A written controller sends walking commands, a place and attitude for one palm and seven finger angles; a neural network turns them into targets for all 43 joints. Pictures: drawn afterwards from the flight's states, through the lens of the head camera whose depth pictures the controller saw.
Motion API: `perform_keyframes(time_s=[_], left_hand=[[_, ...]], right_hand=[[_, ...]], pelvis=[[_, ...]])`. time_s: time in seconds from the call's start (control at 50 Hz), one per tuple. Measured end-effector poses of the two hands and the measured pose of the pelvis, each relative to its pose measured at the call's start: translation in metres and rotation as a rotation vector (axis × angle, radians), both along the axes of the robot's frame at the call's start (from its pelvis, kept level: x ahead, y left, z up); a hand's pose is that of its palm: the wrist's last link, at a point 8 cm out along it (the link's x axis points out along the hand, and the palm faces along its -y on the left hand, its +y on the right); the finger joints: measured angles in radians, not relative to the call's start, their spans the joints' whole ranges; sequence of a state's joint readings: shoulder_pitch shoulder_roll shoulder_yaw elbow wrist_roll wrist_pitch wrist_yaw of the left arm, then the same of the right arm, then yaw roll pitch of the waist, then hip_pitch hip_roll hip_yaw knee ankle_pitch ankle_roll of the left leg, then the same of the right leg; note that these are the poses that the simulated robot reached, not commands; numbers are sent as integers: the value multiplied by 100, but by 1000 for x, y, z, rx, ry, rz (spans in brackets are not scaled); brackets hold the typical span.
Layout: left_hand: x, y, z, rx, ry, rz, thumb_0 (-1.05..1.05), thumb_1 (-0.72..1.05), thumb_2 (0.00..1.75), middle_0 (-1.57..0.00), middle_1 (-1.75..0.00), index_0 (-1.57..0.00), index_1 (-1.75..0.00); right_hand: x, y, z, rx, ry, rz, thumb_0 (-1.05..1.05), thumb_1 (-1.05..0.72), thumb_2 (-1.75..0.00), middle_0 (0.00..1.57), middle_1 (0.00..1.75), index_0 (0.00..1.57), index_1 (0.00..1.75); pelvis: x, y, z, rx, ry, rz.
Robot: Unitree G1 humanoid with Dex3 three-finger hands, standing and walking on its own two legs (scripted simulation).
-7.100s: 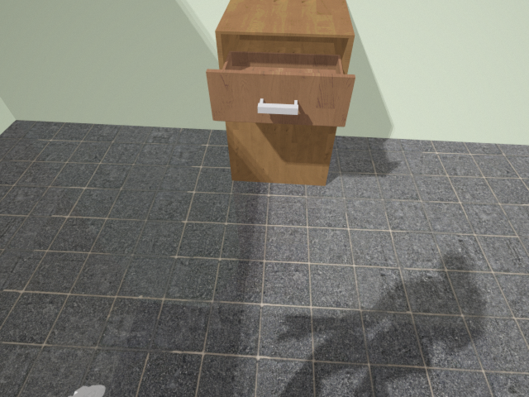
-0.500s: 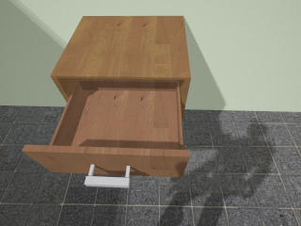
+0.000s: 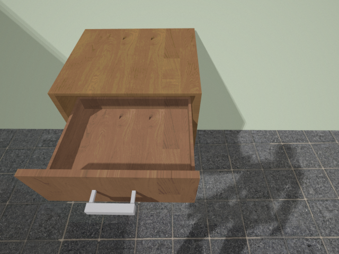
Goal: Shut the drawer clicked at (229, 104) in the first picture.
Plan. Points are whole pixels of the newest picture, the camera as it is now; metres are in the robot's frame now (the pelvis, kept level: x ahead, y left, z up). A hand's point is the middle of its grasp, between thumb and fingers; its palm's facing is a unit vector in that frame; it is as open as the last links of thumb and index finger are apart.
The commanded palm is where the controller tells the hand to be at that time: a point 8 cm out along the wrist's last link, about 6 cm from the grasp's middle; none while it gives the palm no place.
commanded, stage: look again from close up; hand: left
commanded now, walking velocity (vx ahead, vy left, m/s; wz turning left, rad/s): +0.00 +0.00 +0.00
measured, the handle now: (112, 201) +0.26 +0.18 -0.09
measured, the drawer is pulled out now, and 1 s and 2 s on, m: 0.29 0.28 0.28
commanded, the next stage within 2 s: raise the hand and make a fist in 0.34 s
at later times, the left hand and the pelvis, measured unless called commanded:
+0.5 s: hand out of the picture +0.02 +0.19 -0.15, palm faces +0.13 -0.97 -0.23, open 7.3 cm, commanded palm +0.07 +0.22 -0.07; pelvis -0.03 +0.00 +0.00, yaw -1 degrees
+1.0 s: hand out of the picture +0.09 +0.16 -0.04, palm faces +0.04 -1.00 -0.02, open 5.2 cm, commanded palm +0.07 +0.21 -0.04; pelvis -0.09 -0.01 -0.10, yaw +4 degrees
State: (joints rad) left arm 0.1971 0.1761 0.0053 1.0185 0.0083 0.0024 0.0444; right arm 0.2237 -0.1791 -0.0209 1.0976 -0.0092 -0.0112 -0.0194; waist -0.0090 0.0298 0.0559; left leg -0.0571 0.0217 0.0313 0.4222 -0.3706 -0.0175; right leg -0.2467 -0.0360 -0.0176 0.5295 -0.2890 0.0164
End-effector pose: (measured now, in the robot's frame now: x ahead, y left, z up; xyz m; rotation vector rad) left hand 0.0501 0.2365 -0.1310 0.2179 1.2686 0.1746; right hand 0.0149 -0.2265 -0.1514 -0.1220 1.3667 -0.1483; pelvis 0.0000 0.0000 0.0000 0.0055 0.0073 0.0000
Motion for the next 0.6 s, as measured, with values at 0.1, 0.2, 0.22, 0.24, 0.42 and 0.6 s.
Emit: perform_keyframes(time_s=[0.1, 0.2, 0.22, 0.24, 0.42, 0.6], left_hand=[[-24, -4, -2, -10, 46, 17, 0, 91, 90, -20, -30, -20, -30], [-46, -7, -4, -21, 85, 29, 0, 91, 90, -20, -30, -20, -30], [-49, -8, -5, -23, 92, 30, 0, 91, 90, -20, -30, -20, -30], [-52, -8, -5, -25, 97, 31, 0, 91, 90, -20, -30, -20, -30], [-69, -12, -6, -38, 116, 35, 0, 91, 90, -20, -30, -20, -30], [44, 1, 92, -10, -713, 83, 2, 93, 90, -23, -34, -23, -34]], right_hand=[[-16, 1, 0, 5, 29, -6, 1, -90, -90, 20, 30, 20, 30], [-31, 4, 0, 11, 49, -13, 1, -90, -90, 20, 30, 20, 30], [-34, 5, 1, 12, 53, -14, 1, -90, -90, 20, 30, 20, 30], [-37, 6, 0, 14, 56, -16, 1, -90, -90, 20, 30, 20, 30], [-58, 16, 0, 31, 78, -32, 1, -90, -90, 20, 30, 20, 30], [1, -11, 22, -85, -379, 29, 3, -92, -90, 20, 30, 20, 30]], pelvis=[[-5, -2, 1, 0, -6, 0], [-11, -2, 1, 0, -10, -4], [-12, -2, 1, 0, -10, -5], [-14, -2, 1, 0, -10, -5], [-22, 0, 2, 1, -11, -11], [-39, 5, -8, 2, 33, 40]])
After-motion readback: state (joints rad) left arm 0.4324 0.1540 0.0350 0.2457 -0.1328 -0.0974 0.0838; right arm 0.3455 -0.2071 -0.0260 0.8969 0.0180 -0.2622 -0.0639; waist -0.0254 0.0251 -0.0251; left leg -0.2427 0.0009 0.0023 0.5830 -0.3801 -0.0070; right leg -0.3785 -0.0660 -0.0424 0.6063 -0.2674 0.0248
